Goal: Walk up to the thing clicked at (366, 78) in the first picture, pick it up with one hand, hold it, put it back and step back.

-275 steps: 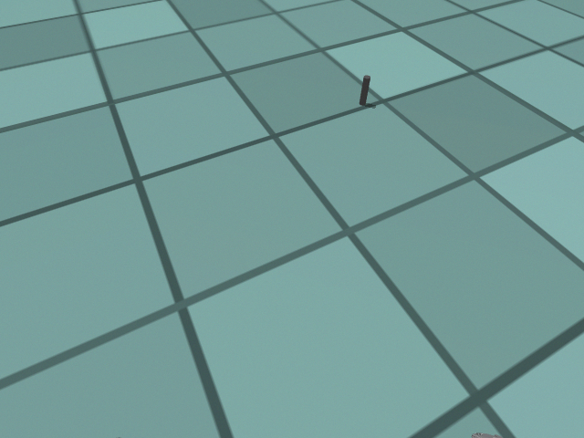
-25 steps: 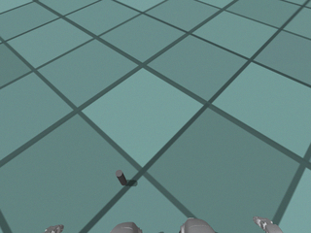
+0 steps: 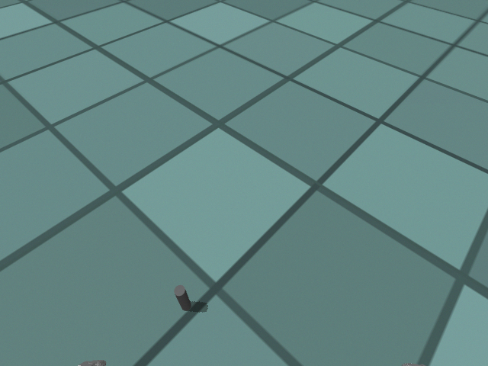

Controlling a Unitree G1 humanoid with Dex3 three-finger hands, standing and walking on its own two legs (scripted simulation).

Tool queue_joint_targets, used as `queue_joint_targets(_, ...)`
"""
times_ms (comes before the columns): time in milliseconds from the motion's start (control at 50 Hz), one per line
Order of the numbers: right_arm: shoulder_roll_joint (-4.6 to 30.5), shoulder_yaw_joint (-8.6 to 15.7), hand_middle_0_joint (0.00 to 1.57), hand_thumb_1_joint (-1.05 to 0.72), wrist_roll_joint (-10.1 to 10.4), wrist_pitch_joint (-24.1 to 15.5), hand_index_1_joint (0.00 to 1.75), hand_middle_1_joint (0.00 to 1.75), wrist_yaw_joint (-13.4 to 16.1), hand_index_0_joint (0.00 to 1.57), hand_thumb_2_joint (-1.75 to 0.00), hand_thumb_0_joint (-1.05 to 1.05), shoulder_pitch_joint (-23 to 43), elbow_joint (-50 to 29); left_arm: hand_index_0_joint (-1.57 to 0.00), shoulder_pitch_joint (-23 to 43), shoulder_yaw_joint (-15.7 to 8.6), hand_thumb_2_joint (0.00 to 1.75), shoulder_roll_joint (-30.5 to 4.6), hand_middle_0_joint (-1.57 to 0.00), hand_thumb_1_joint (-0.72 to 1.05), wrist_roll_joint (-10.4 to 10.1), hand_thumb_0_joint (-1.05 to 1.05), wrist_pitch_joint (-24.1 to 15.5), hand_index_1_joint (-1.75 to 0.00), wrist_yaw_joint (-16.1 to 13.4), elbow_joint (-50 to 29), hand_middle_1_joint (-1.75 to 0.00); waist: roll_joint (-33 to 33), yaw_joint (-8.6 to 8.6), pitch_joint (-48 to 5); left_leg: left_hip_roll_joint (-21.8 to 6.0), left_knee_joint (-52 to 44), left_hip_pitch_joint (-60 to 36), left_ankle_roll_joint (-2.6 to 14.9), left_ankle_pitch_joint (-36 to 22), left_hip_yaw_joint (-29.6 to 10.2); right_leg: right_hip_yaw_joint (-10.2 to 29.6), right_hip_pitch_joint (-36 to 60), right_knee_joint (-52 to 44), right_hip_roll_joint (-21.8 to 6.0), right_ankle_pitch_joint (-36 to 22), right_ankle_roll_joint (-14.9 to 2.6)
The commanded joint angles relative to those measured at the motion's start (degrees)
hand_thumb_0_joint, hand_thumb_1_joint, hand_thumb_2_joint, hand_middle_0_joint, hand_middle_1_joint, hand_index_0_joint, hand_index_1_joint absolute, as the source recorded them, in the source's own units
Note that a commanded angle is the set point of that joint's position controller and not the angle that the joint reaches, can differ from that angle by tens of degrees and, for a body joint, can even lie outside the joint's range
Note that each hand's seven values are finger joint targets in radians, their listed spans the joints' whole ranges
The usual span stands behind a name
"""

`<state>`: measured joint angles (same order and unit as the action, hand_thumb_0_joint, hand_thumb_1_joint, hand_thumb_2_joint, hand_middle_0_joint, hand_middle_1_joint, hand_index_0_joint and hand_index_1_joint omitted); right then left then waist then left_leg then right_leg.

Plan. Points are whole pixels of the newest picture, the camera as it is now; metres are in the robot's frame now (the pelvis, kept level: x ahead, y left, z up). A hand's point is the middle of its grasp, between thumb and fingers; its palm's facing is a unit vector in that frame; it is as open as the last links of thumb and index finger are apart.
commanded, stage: walk up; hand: left
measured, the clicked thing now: (183, 298) +0.44 +0.24 -0.69
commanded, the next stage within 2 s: stand in 0.50 s
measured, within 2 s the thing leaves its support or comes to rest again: neither
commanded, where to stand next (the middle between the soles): +0.11 +0.01 m, yaw +1 degrees
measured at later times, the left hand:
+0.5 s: hand out of the picture +0.07 +0.25 -0.16, palm faces +0.00 -0.95 -0.32, open 7.4 cm
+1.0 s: hand out of the picture +0.11 +0.26 -0.15, palm faces -0.01 -0.94 -0.34, open 7.4 cm
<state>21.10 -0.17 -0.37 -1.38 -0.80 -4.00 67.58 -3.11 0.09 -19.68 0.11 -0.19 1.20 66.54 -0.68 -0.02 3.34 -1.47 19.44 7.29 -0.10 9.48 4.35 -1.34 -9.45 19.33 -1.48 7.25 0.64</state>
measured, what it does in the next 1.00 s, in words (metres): stands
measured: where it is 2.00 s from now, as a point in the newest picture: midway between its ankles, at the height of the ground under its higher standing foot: outside the picture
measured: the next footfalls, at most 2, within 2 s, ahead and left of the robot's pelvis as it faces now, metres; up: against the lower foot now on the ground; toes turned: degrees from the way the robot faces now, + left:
none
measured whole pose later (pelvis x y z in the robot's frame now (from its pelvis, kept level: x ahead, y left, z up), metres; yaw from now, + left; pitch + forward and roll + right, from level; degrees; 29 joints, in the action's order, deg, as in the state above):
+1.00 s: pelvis +0.03 +0.00 +0.00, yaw +1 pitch -2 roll +0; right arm 20.1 -0.1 -0.6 -0.9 -0.5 -5.0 66.2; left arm -4.6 0.1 -19.8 0.5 -0.5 0.5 65.6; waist 0.2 0.3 2.1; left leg -0.9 17.1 4.7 -0.1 10.7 3.3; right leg -2.4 -6.5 17.3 -2.0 9.1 1.1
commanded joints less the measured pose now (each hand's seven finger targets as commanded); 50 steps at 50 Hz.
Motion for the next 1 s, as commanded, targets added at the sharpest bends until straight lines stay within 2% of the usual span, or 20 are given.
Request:
queue_joint_targets(0, 11.68, 2.07, 0.2, -0.9, -0.09, -1.03, 0.3, 0.3, 0.81, 0.2, -0.9, 0.0, 3.48, -3.0, -0.2, 2.98, -2.32, 0.9, -11.96, -0.2, 0.9, 0.03, 0.0, -1.49, -0.3, -0.9, -2.79, -0.3, 0.96, -0.16, -5.17, -6.64, -5.02, -0.26, 1.14, 1.4, -6.71, 6.68, 0.87, -4.78, -6.37, -1.07, -1.66)
queue_joint_targets(160, 11.54, 2.31, 0.2, -0.9, 0.03, -0.9, 0.3, 0.3, 0.82, 0.2, -0.9, 0.0, 3.37, -3.2, -0.2, 1.37, -2.43, 0.9, -11.78, -0.2, 0.9, 0.07, 0.0, -1.35, -0.3, -0.92, -2.22, -0.3, 0.27, -0.31, -4.65, -6.92, -5.56, -0.51, 1.41, 2.27, -7.15, 6.2, 0.47, -4.95, -6.01, 0.55, -1.37)
queue_joint_targets(340, 11.01, 2.48, 0.2, -0.9, 0.05, -0.82, 0.3, 0.3, 0.87, 0.2, -0.9, 0.0, 2.91, -3.42, -0.2, 0.85, -2.45, 0.9, -11.56, -0.2, 0.9, 0.07, 0.0, -1.37, -0.3, -1.08, -2.14, -0.3, -0.16, -0.24, -4.88, -6.75, -5.59, -1.08, 1.19, -0.92, -6.99, 6.14, 1.16, -4.41, -6.24, -3.22, -1.0)
queue_joint_targets(460, 10.98, 2.7, 0.2, -0.9, 0.03, -0.73, 0.3, 0.3, 0.87, 0.2, -0.9, 0.0, 2.87, -3.55, -0.2, 0.2, -2.47, 0.9, -11.41, -0.2, 0.9, 0.2, 0.0, -1.29, -0.3, -1.18, -2.44, -0.3, 0.2, -0.15, -5.09, -6.79, -5.7, -1.27, 1.24, -0.74, -7.02, 5.79, 1.49, -4.58, -6.13, -2.24, -0.97)
queue_joint_targets(480, 10.85, 2.57, 0.2, -0.9, -0.35, -0.54, 0.3, 0.3, 0.9, 0.2, -0.9, 0.0, 2.32, -4.34, -0.2, 0.49, -2.24, 0.9, -11.97, -0.2, 0.9, 0.59, 0.0, -1.43, -0.3, -1.46, -3.05, -0.3, 0.96, 0.47, -6.02, -6.97, -6.16, -0.15, 0.86, 1.1, -7.4, 5.52, 2.62, -4.52, -6.39, 0.32, -0.94)
queue_joint_targets(500, 11.04, 2.69, 0.2, -0.9, -0.38, -0.44, 0.3, 0.3, 0.93, 0.2, -0.9, 0.0, 3.15, -4.33, -0.2, 0.32, -2.39, 0.9, -11.96, -0.2, 0.9, 0.6, 0.0, -1.44, -0.3, -1.52, -3.03, -0.3, 1.12, 0.03, -5.38, -6.86, -6.27, -0.02, 0.97, 2.37, -7.47, 5.54, 1.91, -4.49, -6.42, 0.75, -1.0)
queue_joint_targets(580, 10.55, 2.49, 0.2, -0.9, -0.34, -0.46, 0.3, 0.3, 0.81, 0.2, -0.9, 0.0, 2.4, -4.51, -0.2, 0.31, -2.35, 0.9, -12.12, -0.2, 0.9, 0.49, 0.0, -1.6, -0.3, -1.57, -3.2, -0.3, 0.11, 0.23, -4.37, -6.77, -6.36, 0.41, 0.79, -0.16, -7.72, 5.31, 2.04, -4.37, -6.51, 0.37, -1.06)
queue_joint_targets(680, 11.0, 2.45, 0.2, -0.9, -0.23, -0.71, 0.3, 0.3, 0.9, 0.2, -0.9, 0.0, 2.12, -4.78, -0.2, 0.1, -2.33, 0.9, -11.99, -0.2, 0.9, 0.35, 0.0, -1.81, -0.3, -1.57, -3.62, -0.3, 0.93, 0.24, -5.41, -7.09, -5.14, -1.74, 0.79, -6.15, -7.45, 5.2, 2.59, -4.14, -6.9, -4.32, -1.15)
queue_joint_targets(720, 11.13, 2.43, 0.2, -0.9, -0.3, -0.77, 0.3, 0.3, 1.03, 0.2, -0.9, 0.0, 1.51, -4.67, -0.2, 0.66, -2.45, 0.9, -12.11, -0.2, 0.9, 0.4, 0.0, -1.78, -0.3, -1.58, -3.9, -0.3, 1.02, 0.44, -6.14, -7.12, -4.8, -1.47, 0.77, -6.87, -7.08, 5.3, 3.86, -4.11, -7.27, -5.84, -1.3)
queue_joint_targets(760, 11.42, 2.4, 0.2, -0.9, -0.17, -0.78, 0.3, 0.3, 1.04, 0.2, -0.9, 0.0, 2.22, -4.7, -0.2, 0.21, -2.28, 0.9, -11.79, -0.2, 0.9, 0.25, 0.0, -1.65, -0.3, -1.54, -3.81, -0.3, 1.9, 0.08, -5.21, -7.07, -5.32, -1.27, 0.57, -6.41, -7.37, 5.1, 3.29, -4.17, -7.0, -4.66, -1.13)
queue_joint_targets(840, 11.26, 2.5, 0.2, -0.9, -0.22, -0.67, 0.3, 0.3, 1.1, 0.2, -0.9, 0.0, 1.57, -4.55, -0.2, 0.69, -2.33, 0.9, -12.16, -0.2, 0.9, 0.3, 0.0, -1.78, -0.3, -1.71, -4.13, -0.3, 0.35, 0.37, -6.9, -7.48, -4.52, -2.83, 0.69, -10.56, -7.23, 4.73, 4.37, -3.69, -7.21, -8.44, -1.28)
queue_joint_targets(980, 11.13, 2.39, 0.2, -0.9, -0.17, -0.6, 0.3, 0.3, 1.18, 0.2, -0.9, 0.0, 1.76, -4.63, -0.2, 0.82, -2.41, 0.9, -12.36, -0.2, 0.9, 0.28, 0.0, -1.59, -0.3, -1.71, -3.99, -0.3, 0.35, 0.29, -6.28, -7.32, -5.03, -2.4, 0.43, -9.5, -7.07, 4.34, 5.18, -4.0, -7.13, -7.36, -1.21)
